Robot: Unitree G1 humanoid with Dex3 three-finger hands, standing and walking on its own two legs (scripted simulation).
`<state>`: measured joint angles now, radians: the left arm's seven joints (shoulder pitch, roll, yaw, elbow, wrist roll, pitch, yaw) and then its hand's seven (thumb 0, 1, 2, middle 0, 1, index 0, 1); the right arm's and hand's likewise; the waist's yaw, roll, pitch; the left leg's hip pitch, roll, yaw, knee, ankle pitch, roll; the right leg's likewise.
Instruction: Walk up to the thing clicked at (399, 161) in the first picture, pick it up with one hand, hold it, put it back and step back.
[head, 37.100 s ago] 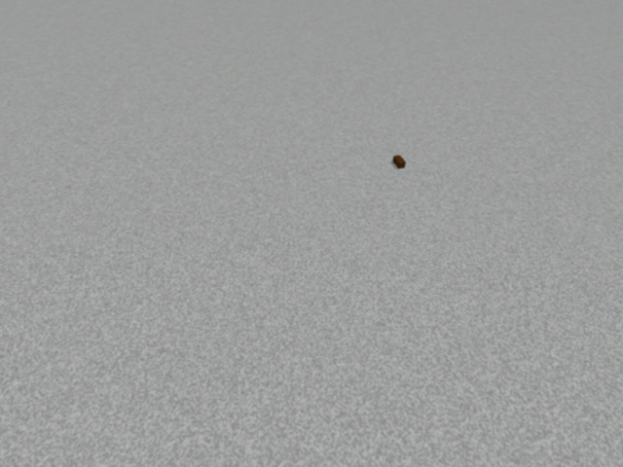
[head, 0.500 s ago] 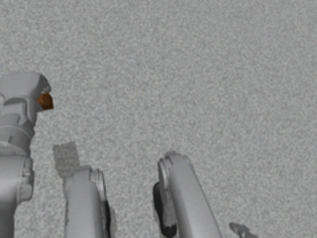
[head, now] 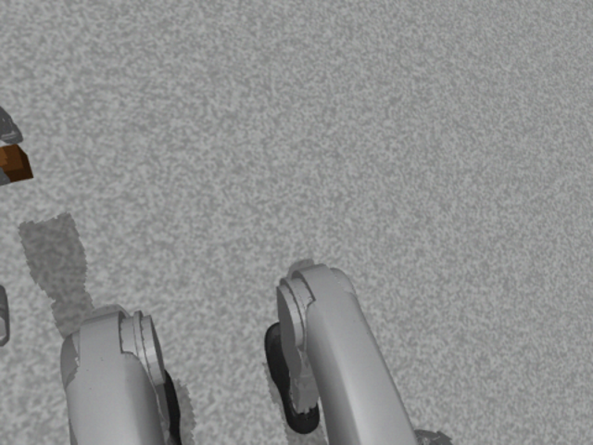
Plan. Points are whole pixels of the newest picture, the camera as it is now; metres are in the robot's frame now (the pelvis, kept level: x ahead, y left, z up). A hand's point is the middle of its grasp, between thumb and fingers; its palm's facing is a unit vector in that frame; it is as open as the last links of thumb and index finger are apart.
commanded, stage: crouch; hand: left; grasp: from above
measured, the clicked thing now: out of the picture +0.53 +0.29 -0.22
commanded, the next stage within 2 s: lower in 0.44 s
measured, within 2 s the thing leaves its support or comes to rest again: neither
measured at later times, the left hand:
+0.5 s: hand out of the picture +0.53 +0.29 -0.19, palm faces -0.43 -0.09 -0.90, open 6.5 cm
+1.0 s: hand (11, 173) +0.53 +0.28 -0.24, palm faces -0.45 -0.09 -0.89, open 6.5 cm
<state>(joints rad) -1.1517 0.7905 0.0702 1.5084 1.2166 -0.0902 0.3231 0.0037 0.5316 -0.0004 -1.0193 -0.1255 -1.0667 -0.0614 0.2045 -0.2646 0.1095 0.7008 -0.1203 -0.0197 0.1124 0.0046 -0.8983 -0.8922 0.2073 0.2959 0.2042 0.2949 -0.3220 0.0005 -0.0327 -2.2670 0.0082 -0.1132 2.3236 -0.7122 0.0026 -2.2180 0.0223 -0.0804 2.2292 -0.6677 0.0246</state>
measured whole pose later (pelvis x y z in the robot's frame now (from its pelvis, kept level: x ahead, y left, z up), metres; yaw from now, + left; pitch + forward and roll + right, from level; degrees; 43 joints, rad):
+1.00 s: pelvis +0.00 +0.00 -0.04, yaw -4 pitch +33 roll -12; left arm -1.22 0.96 0.06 1.60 1.26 -0.12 0.38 0.00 0.52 0.00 -1.02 -0.17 -1.06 -0.12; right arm 0.19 -0.30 0.25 0.63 -0.16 -0.05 0.13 0.00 -0.90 -0.89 0.21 0.30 0.20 0.30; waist -0.39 -0.07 0.09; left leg -2.37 0.01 -0.18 2.48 -0.71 0.01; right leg -2.29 0.04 -0.14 2.33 -0.64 0.04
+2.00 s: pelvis -0.01 +0.01 -0.05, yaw -8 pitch +30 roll -15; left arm -1.26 1.10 0.04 1.73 1.24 -0.13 0.50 0.00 0.54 0.00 -1.00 -0.15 -1.05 -0.09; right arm 0.13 -0.34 0.37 0.60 -0.19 -0.16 0.16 0.00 -0.90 -0.89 0.21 0.30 0.20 0.30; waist -0.46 -0.14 0.18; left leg -2.36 0.02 -0.24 2.52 -0.73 0.02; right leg -2.26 0.06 -0.18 2.32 -0.63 0.06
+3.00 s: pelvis -0.01 +0.01 -0.04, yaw -8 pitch +30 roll -16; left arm -1.26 1.13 0.03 1.70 1.22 -0.13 0.48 0.00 -0.37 0.85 -0.18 -0.93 -0.20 -0.91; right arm 0.12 -0.35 0.39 0.58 -0.20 -0.15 0.16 0.00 -0.89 -0.89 0.21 0.30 0.20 0.30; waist -0.46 -0.15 0.20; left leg -2.35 0.02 -0.25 2.51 -0.73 0.02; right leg -2.25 0.07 -0.19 2.30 -0.62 0.06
